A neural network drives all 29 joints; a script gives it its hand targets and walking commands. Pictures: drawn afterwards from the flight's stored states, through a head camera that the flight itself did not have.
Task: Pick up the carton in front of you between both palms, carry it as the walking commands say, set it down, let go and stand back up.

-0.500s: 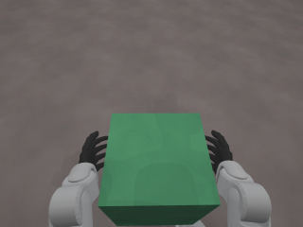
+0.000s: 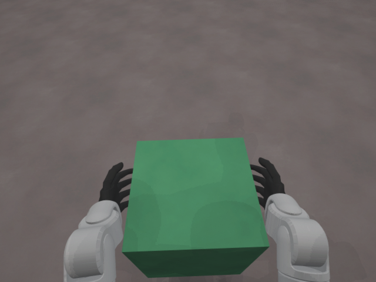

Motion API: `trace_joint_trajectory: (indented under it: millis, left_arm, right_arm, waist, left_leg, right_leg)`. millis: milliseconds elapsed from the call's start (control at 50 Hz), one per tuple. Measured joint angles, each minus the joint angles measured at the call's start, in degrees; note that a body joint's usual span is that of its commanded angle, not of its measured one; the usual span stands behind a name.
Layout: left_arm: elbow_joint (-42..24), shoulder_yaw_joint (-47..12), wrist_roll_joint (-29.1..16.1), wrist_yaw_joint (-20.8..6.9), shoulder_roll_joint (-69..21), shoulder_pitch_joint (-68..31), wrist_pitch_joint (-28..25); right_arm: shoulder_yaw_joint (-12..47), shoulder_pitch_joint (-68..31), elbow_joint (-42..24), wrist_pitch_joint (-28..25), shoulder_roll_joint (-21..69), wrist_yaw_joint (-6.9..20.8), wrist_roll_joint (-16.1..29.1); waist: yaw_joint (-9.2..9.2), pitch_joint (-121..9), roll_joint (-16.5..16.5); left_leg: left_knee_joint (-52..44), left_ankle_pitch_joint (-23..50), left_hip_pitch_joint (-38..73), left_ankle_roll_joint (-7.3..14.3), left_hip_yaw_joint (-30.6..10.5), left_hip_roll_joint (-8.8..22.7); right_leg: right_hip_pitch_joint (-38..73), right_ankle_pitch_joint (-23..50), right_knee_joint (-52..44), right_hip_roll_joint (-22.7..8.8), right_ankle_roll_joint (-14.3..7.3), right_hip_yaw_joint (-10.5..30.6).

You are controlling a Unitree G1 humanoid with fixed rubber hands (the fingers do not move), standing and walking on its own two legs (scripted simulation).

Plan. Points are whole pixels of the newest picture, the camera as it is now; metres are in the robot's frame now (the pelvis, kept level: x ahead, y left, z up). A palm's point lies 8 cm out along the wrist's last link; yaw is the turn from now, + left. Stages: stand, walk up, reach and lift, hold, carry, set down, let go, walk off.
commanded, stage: carry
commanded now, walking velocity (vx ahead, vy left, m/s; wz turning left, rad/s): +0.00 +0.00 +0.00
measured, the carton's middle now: (192, 212) +0.25 +0.00 +0.01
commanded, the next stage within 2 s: hold in 1.76 s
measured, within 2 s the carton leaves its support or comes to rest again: neither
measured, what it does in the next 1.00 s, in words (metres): stands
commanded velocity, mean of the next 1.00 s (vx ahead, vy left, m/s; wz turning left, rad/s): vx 0.00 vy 0.00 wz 0.00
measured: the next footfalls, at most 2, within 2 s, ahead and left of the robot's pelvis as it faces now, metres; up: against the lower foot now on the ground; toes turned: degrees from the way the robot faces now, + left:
none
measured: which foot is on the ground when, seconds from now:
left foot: down 0.00-1.00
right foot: down 0.00-1.00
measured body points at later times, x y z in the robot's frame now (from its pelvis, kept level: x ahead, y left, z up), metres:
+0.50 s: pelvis +0.05 +0.02 -0.01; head +0.04 +0.02 +0.44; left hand +0.34 +0.17 +0.02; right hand +0.33 -0.13 +0.02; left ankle -0.03 +0.13 -0.74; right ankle +0.04 -0.08 -0.74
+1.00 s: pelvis +0.03 +0.02 +0.00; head +0.01 +0.02 +0.45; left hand +0.32 +0.18 +0.03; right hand +0.32 -0.13 +0.03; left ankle -0.03 +0.13 -0.74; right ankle +0.04 -0.08 -0.74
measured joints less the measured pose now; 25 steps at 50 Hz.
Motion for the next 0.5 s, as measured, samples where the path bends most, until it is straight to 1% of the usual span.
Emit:
trace_joint_trajectory:
  millis: [60, 80, 220, 400, 500]
  left_arm:
    - [3.22, 0.28, 1.14, -0.57, 0.10, -1.24, -0.48]
    - [4.70, 0.48, 1.56, -0.80, 0.15, -1.91, -0.77]
    - [15.16, 1.63, 3.99, -1.70, 0.20, -5.13, -4.38]
    - [24.70, 2.75, 6.24, -2.91, 0.14, -6.95, -13.53]
    - [31.78, 4.28, 7.82, -3.55, -0.02, -9.14, -19.61]
  right_arm:
    - [-0.31, -0.89, 3.32, -0.92, -0.07, 0.65, -1.10]
    - [-0.61, -1.50, 4.82, -1.26, -0.10, 1.34, -1.18]
    - [-2.45, -4.22, 15.73, -5.83, -0.10, 2.71, -3.07]
    - [-3.65, -5.69, 25.10, -15.10, -0.05, 3.73, -5.11]
    - [-5.17, -7.94, 32.15, -21.11, 0.12, 4.38, -6.79]
  waist:
    - [0.01, -2.75, -0.92]
    - [0.02, -3.50, -1.20]
    - [0.02, -5.57, -1.95]
    - [-0.24, -3.62, -1.87]
    - [-0.23, -3.03, -1.88]
  left_leg:
    - [0.26, -3.80, 1.59, -0.03, 0.20, -0.18]
    - [0.37, -4.56, 1.89, 0.00, 0.26, -0.26]
    - [2.46, -7.56, 2.32, 0.41, 0.60, -0.73]
    - [3.61, -8.75, 2.21, 1.04, 0.89, -1.25]
    - [3.44, -8.56, 2.39, 1.29, 0.98, -1.48]
  right_leg:
    - [0.88, -2.35, 1.39, -0.32, 0.76, 0.20]
    - [0.94, -3.01, 1.96, -0.46, 0.95, 0.28]
    - [0.31, -6.74, 6.07, -1.38, 1.88, 0.82]
    - [-0.11, -7.86, 7.70, -2.08, 2.56, 1.23]
    - [0.05, -7.59, 7.53, -2.27, 2.74, 1.34]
